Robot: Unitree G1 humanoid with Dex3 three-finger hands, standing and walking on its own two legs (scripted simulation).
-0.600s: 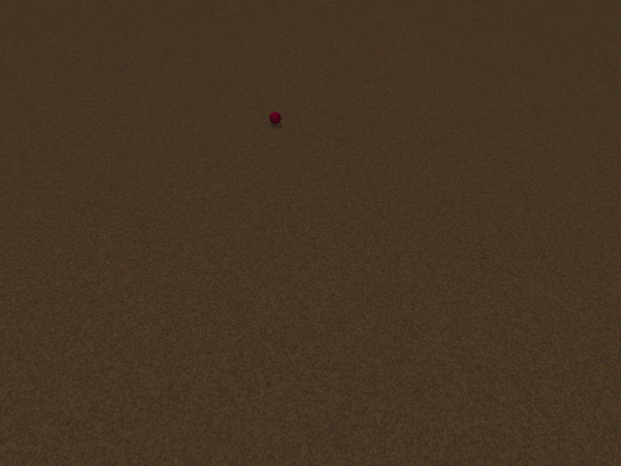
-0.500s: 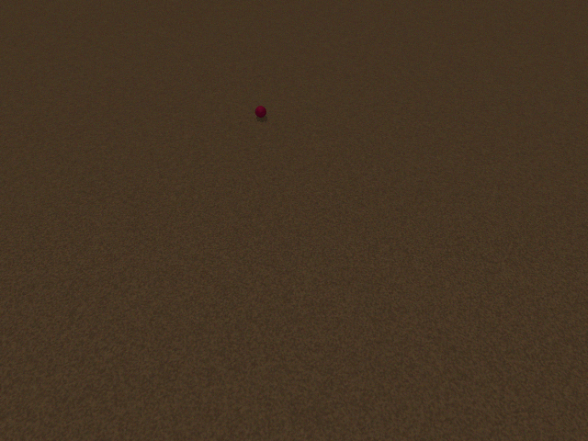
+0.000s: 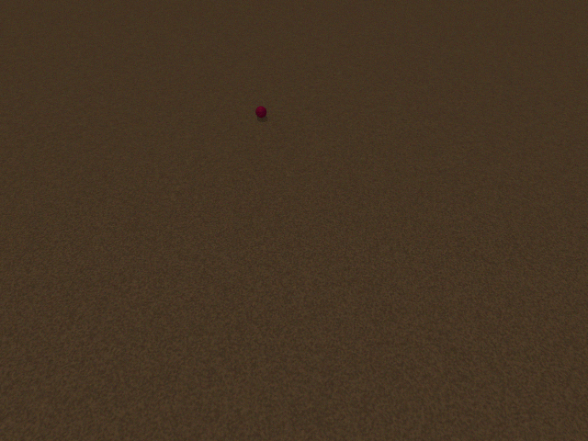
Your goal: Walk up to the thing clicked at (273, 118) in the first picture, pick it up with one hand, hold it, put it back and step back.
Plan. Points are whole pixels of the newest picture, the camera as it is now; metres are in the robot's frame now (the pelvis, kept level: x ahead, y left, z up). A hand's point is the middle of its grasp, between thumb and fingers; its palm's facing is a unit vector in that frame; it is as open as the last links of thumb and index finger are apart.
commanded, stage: stand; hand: left
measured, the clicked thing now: (261, 111) +2.01 +0.22 -0.75
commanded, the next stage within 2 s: walk up in 0.52 s
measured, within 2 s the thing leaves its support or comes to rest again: neither
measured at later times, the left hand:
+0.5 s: hand out of the picture +0.08 +0.25 -0.16, palm faces -0.02 -0.94 -0.33, open 7.4 cm
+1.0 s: hand (129, 371) +0.25 +0.27 -0.12, palm faces -0.26 -0.79 -0.56, open 7.4 cm
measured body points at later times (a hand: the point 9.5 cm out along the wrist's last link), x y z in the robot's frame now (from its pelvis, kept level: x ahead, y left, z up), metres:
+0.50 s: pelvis +0.01 +0.00 +0.00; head +0.02 +0.00 +0.45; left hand +0.08 +0.30 -0.13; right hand +0.09 -0.30 -0.13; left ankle +0.00 +0.12 -0.75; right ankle +0.00 -0.12 -0.75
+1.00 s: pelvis +0.14 -0.02 -0.03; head +0.12 -0.08 +0.42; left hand +0.27 +0.31 -0.09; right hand +0.18 -0.38 -0.15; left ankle +0.19 +0.09 -0.69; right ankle +0.09 -0.16 -0.75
